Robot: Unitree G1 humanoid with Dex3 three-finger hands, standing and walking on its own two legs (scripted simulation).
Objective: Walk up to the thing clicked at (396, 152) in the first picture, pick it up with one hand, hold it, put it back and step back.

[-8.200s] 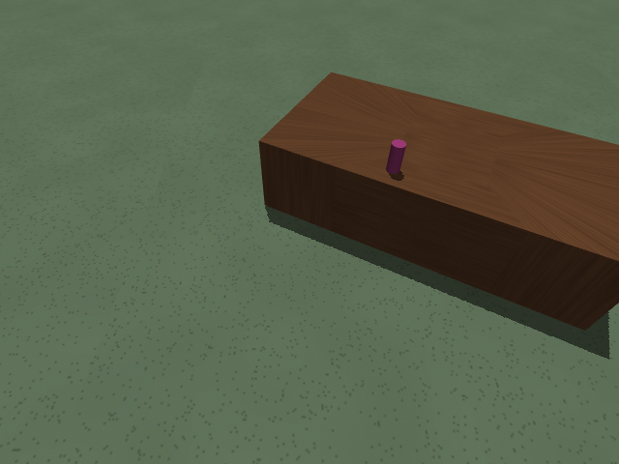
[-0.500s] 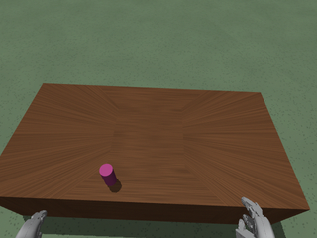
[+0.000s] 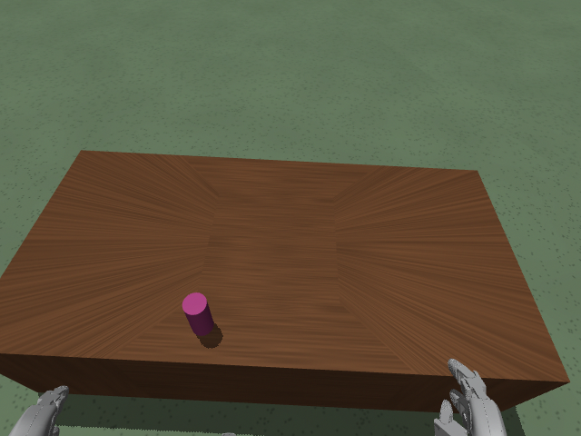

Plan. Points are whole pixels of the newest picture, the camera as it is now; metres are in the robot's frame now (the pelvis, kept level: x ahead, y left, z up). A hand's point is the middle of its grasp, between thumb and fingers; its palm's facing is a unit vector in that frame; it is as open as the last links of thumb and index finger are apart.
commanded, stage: go down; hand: left
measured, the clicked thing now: (198, 315) +0.42 +0.20 -0.29
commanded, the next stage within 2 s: none
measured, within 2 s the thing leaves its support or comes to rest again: neither
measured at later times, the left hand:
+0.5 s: hand (51, 363) +0.24 +0.32 -0.03, palm faces +0.13 -0.95 -0.28, open 17.3 cm
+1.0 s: hand (32, 325) +0.28 +0.36 -0.01, palm faces +0.12 -0.98 -0.19, open 17.3 cm
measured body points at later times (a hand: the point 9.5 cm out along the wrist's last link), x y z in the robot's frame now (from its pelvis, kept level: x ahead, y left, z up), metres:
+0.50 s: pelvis -0.01 +0.00 +0.01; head +0.03 +0.02 +0.45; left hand +0.23 +0.37 -0.01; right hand +0.13 -0.26 -0.07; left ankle +0.00 +0.13 -0.68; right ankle -0.01 -0.14 -0.68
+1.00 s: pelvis -0.02 +0.01 +0.01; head +0.05 +0.04 +0.45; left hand +0.27 +0.41 +0.00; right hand +0.08 -0.26 -0.08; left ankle +0.00 +0.13 -0.68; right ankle -0.01 -0.14 -0.68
